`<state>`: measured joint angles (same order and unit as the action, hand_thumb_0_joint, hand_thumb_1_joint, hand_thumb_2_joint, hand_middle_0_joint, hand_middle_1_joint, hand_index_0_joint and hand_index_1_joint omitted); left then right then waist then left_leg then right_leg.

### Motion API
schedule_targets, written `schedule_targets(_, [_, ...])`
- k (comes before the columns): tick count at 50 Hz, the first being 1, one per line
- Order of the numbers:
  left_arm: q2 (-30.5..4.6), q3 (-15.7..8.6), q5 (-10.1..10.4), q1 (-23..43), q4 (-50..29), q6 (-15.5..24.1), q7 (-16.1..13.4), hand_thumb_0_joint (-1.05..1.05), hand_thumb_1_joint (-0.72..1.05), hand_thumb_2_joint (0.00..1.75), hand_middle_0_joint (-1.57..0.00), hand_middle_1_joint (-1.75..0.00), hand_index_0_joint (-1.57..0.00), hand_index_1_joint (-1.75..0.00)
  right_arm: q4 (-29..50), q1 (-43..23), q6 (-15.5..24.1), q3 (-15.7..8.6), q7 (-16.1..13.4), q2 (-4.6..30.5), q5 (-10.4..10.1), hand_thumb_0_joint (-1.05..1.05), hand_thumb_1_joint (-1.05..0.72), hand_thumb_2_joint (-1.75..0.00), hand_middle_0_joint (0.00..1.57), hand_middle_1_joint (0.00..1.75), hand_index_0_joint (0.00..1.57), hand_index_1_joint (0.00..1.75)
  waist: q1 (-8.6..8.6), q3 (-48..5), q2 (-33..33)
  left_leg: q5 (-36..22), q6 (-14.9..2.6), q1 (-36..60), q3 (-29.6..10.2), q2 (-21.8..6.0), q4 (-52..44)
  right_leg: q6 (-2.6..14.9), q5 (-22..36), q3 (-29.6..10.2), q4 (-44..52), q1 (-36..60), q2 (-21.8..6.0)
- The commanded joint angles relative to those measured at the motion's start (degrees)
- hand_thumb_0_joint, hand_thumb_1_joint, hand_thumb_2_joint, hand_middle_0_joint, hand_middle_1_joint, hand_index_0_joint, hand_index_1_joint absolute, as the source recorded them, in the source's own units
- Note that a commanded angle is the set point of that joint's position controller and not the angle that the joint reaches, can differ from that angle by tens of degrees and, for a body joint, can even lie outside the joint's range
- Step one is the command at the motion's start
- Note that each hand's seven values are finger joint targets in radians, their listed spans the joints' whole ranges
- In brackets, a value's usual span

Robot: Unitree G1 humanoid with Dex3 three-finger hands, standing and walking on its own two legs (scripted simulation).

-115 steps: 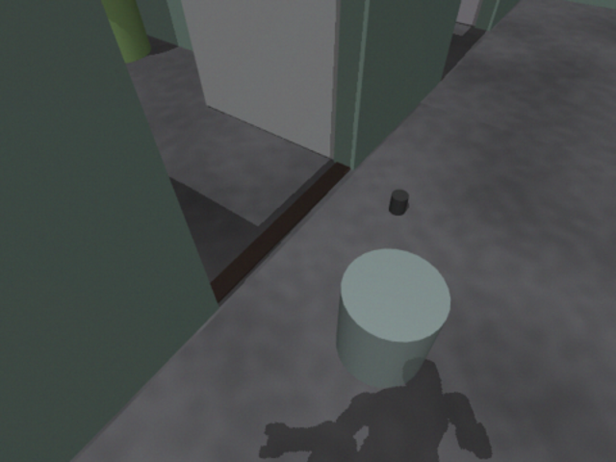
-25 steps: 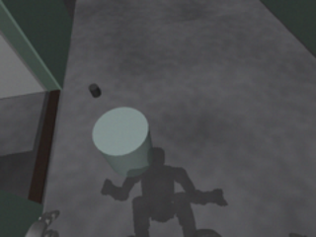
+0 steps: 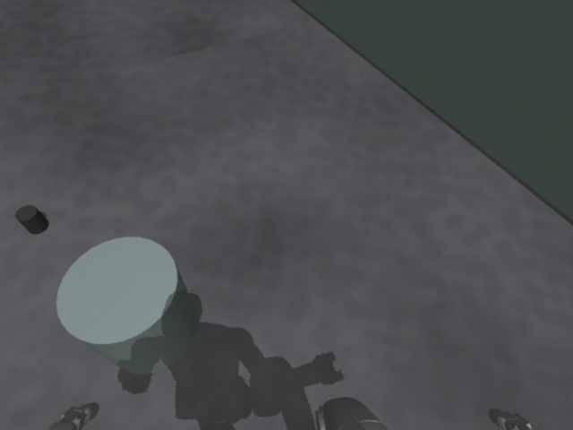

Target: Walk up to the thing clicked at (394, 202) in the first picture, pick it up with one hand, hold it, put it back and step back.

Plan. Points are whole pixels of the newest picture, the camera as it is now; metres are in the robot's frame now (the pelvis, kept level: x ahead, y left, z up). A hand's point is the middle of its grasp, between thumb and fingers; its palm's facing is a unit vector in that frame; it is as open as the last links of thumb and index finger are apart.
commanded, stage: walk up
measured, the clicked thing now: (32, 219) +0.91 +0.95 -0.72
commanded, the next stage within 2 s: stand in 1.70 s
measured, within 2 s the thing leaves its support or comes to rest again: neither
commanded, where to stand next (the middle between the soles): +0.07 -0.01 m, yaw -23 degrees
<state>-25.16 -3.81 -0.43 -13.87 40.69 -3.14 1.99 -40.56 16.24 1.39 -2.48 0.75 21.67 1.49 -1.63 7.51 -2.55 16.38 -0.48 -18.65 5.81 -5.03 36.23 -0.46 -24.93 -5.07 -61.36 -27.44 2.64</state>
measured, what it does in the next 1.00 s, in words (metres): steps on the spot, turning right: right foot, then left foot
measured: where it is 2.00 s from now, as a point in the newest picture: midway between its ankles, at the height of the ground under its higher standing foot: outside the picture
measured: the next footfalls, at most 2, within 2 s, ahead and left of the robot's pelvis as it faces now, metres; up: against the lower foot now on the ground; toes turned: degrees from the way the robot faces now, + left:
right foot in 0.18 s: +0.03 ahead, -0.15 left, +0.00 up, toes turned -5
left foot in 0.50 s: +0.09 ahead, +0.10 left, +0.00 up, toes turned -21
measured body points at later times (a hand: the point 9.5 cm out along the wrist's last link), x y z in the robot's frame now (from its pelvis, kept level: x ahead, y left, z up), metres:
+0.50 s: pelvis +0.00 -0.01 -0.02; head +0.04 -0.04 +0.43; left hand +0.15 +0.27 -0.12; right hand +0.03 -0.34 -0.13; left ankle +0.05 +0.11 -0.73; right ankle -0.01 -0.15 -0.73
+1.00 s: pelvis -0.02 -0.01 -0.01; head -0.01 -0.03 +0.43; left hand +0.17 +0.25 -0.12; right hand -0.07 -0.34 -0.14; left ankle +0.05 +0.11 -0.73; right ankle -0.04 -0.14 -0.73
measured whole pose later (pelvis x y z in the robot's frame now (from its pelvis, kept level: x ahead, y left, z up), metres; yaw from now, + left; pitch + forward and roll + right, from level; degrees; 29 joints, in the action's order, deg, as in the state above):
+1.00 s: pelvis -0.02 -0.01 -0.01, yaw -23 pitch -3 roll +0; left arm -21.2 -1.0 -1.2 -13.6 51.3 1.5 -0.3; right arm -51.5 12.7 -0.4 -2.3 0.7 24.5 0.5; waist -0.3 5.3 2.2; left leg 21.9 -0.5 -18.5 0.4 -3.3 42.4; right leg 0.0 -20.1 -4.3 -42.6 -19.8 2.1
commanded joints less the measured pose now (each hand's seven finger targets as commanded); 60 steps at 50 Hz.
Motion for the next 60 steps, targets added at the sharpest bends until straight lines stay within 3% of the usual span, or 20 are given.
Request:
schedule_targets(1, [-8.3,-3.3,-0.2,0.0,-5.3,2.1,0.3,0.0,0.9,0.9,-0.2,-0.3,-0.2,-0.3,4.4,4.3,1.6,-6.2,-0.9,18.3,0.3,0.0,-0.9,-0.9,0.2,0.3,0.2,0.3,-2.03,-8.5,14.7,-13.1,-11.79,12.6,-12.3,-13.9,-11.4,-0.01,-2.8,3.3,7.9,-3.5,-2.5])
schedule_targets(7, [-7.9,-3.9,-0.3,-8.9,-0.2,3.8,-1.3,0.0,0.9,0.9,-0.2,-0.3,-0.2,-0.3,6.2,-0.2,-0.4,-5.3,-0.5,16.5,-0.6,0.0,-0.9,-0.9,0.2,0.3,0.2,0.3,2.98,-11.2,12.8,-17.8,-7.67,2.0,-4.2,-11.6,4.4,2.56,6.7,9.1,29.9,16.3,0.5])
schedule_targets(8, [-10.5,-4.7,-0.7,-10.8,0.4,4.5,-1.8,0.0,0.9,0.9,-0.2,-0.3,-0.2,-0.3,6.4,0.3,-0.7,-4.4,-0.5,13.9,-0.7,0.0,-0.9,-0.9,0.2,0.3,0.2,0.3,4.35,-11.3,4.5,-10.8,-5.3,-4.0,-1.2,-8.3,15.4,4.07,6.1,1.3,35.4,21.6,-2.1])
schedule_targets(9, [-16.6,-6.2,-1.5,-9.7,-0.9,5.2,-2.4,0.0,0.9,0.9,-0.2,-0.3,-0.2,-0.3,8.0,0.4,-0.9,-2.7,-0.5,9.2,-1.3,0.0,-0.9,-0.9,0.2,0.3,0.2,0.3,3.57,-7.8,-12.7,12.9,-1.18,-20.0,0.5,0.3,26.7,9.23,12.4,-25.1,39.8,24.5,-16.3])
schedule_targets(10, [-19.2,-6.1,-1.4,-8.5,-2.2,5.1,-2.5,0.0,0.9,0.9,-0.2,-0.3,-0.2,-0.3,8.7,-5.3,-1.2,-3.6,-1.7,12.5,-1.2,0.0,-0.9,-0.9,0.2,0.3,0.2,0.3,5.31,-6.4,-9.6,21.0,0.05,-20.5,-6.1,0.6,29.7,18.57,21.0,-34.4,39.1,17.4,-23.3])
schedule_targets(11, [-16.9,-5.7,-0.4,-7.1,-2.1,4.9,-2.7,0.0,0.9,0.9,-0.2,-0.3,-0.2,-0.3,6.8,-5.1,-1.2,-4.1,-2.0,14.2,-1.6,0.0,-0.9,-0.9,0.2,0.3,0.2,0.3,4.23,-5.0,-5.1,19.7,0.28,-18.9,-8.7,-0.5,31.2,18.67,26.6,-29.8,37.1,15.8,-21.3])
schedule_targets(14, [-13.1,-4.2,-0.3,-3.0,-2.1,5.3,-3.5,0.0,0.9,0.9,-0.2,-0.3,-0.2,-0.3,2.1,0.0,-0.4,-3.6,-1.8,13.5,-1.8,0.0,-0.9,-0.9,0.2,0.3,0.2,0.3,0.86,-6.8,-6.5,11.5,-0.04,-14.8,-6.9,-0.2,26.3,13.26,35.4,-16.8,30.4,16.6,-13.2])
schedule_targets(21, [-13.1,-3.3,-0.8,-5.9,-2.4,5.5,-4.1,0.0,0.9,0.9,-0.2,-0.3,-0.2,-0.3,1.8,-3.9,-0.3,-3.9,-1.5,13.0,-0.9,0.0,-0.9,-0.9,0.2,0.3,0.2,0.3,2.8,-8.2,-7.4,12.0,-0.93,-8.8,-6.6,2.8,16.1,14.23,37.0,-19.9,27.0,13.4,-12.1])
schedule_targets(24, [-11.9,-2.7,0.1,-0.6,-3.8,4.8,-3.9,0.0,0.9,0.9,-0.2,-0.3,-0.2,-0.3,-1.2,3.1,0.8,-4.1,-1.5,11.8,-0.5,0.0,-0.9,-0.9,0.2,0.3,0.2,0.3,-1.57,-10.9,-5.8,0.4,-2.11,6.1,-4.6,5.0,-0.7,10.33,35.8,-14.3,20.1,5.9,-9.0])
schedule_targets(27, [-9.8,-1.7,0.4,-2.4,-2.8,4.3,-4.9,0.0,0.9,0.9,-0.2,-0.3,-0.2,-0.3,-0.2,0.6,1.6,-6.3,-1.3,20.2,-0.4,0.0,-0.9,-0.9,0.2,0.3,0.2,0.3,-1.19,-10.6,13.3,-12.5,-15.24,10.5,-36.3,-21.8,-12.7,1.07,-10.4,-3.5,-1.8,-6.0,2.9])
schedule_targets(28, [-11.7,-2.1,-0.1,-1.9,-1.7,4.4,-5.1,0.0,0.9,0.9,-0.2,-0.3,-0.2,-0.3,-0.3,-0.8,1.6,-6.4,-1.2,19.1,-0.5,0.0,-0.9,-0.9,0.2,0.3,0.2,0.3,-0.23,-8.2,9.4,-12.5,-17.5,6.9,-36.2,-21.7,-12.7,1.07,-10.8,-4.3,-5.7,-4.5,1.3])
schedule_targets(31, [-10.3,-2.7,0.4,-2.2,1.0,4.5,-3.5,0.0,0.9,0.9,-0.2,-0.3,-0.2,-0.3,-0.5,-3.9,1.7,-5.0,-1.6,17.1,-0.3,0.0,-0.9,-0.9,0.2,0.3,0.2,0.3,1.28,-3.1,11.3,-11.2,-11.88,1.5,-19.4,-11.9,-10.8,2.08,-4.4,-1.3,-2.7,-2.5,-0.5])
schedule_targets(38, [-8.1,-2.9,-0.9,-6.0,5.2,5.9,-2.8,0.0,0.9,0.9,-0.2,-0.3,-0.2,-0.3,-0.5,-5.1,-0.4,-3.3,-0.4,15.0,-0.3,0.0,-0.9,-0.9,0.2,0.3,0.2,0.3,3.23,-8.3,11.7,-6.7,-7.5,-2.8,-9.8,-7.5,0.5,2.52,7.2,7.2,30.1,18.2,1.9])
schedule_targets(39, [-9.8,-3.6,-1.3,-6.5,5.7,6.4,-3.2,0.0,0.9,0.9,-0.2,-0.3,-0.2,-0.3,-0.8,-3.1,-0.7,-2.3,-0.4,11.9,-0.4,0.0,-0.9,-0.9,0.2,0.3,0.2,0.3,3.59,-8.9,6.5,-3.3,-5.39,-8.2,-8.9,-6.1,6.5,3.55,6.6,0.0,32.5,23.8,-0.8])
schedule_targets(40, [-13.8,-4.1,-2.0,-4.9,4.5,7.1,-3.7,0.0,0.9,0.9,-0.2,-0.3,-0.2,-0.3,0.3,-4.1,-0.8,-1.2,-0.3,8.0,-1.0,0.0,-0.9,-0.9,0.2,0.3,0.2,0.3,3.05,-8.1,-5.2,6.0,-0.58,-16.4,-5.0,0.2,15.3,8.45,5.9,-23.9,38.4,23.1,-14.2])
schedule_targets(41, [-16.3,-3.9,-1.5,-2.3,4.0,7.1,-3.7,0.0,0.9,0.9,-0.2,-0.3,-0.2,-0.3,-0.4,-6.8,-1.2,-2.3,-1.3,11.8,-0.8,0.0,-0.9,-0.9,0.2,0.3,0.2,0.3,3.43,-6.7,-4.4,18.6,-0.39,-10.4,-8.2,0.4,18.9,16.61,8.3,-31.4,38.5,12.0,-21.9])
schedule_targets(42, [-14.5,-3.2,-1.0,-0.9,3.8,7.1,-3.5,0.0,0.9,0.9,-0.2,-0.3,-0.2,-0.3,-1.8,-6.0,-1.2,-2.9,-1.3,13.1,-0.7,0.0,-0.9,-0.9,0.2,0.3,0.2,0.3,2.2,-5.1,-0.9,19.1,-0.48,-7.1,-9.8,-0.3,19.8,16.73,9.5,-28.4,37.6,8.5,-20.7])
schedule_targets(48, [-11.9,-1.6,-0.7,4.8,5.6,6.6,-3.1,0.0,0.9,0.9,-0.2,-0.3,-0.2,-0.3,-8.5,-0.8,0.0,-2.3,-0.6,11.5,-1.0,0.0,-0.9,-0.9,0.2,0.3,0.2,0.3,-0.67,-6.6,-6.6,5.6,-1.49,5.0,-4.6,2.3,1.0,9.07,11.2,-13.0,33.2,4.6,-10.2])
schedule_targets(51, [-7.2,-0.2,0.5,3.7,7.7,5.8,-2.9,0.0,0.9,0.9,-0.2,-0.3,-0.2,-0.3,-9.0,-5.1,1.2,-2.8,-0.7,16.0,-0.5,0.0,-0.9,-0.9,0.2,0.3,0.2,0.3,1.08,-7.5,5.6,9.2,-7.14,3.6,-22.0,-8.5,-12.9,3.11,4.6,-4.2,24.7,4.8,-2.2])
schedule_targets(60, [-8.4,0.3,0.4,7.0,13.9,6.4,-2.7,0.0,0.9,0.9,-0.2,-0.3,-0.2,-0.3,-13.7,-9.3,0.9,-0.8,-0.2,12.6,-1.1,0.0,-0.9,-0.9,0.2,0.3,0.2,0.3,1.41,-6.0,3.6,4.5,-2.91,4.8,-10.3,-2.5,-11.5,4.31,12.7,-8.1,34.7,10.3,-5.1])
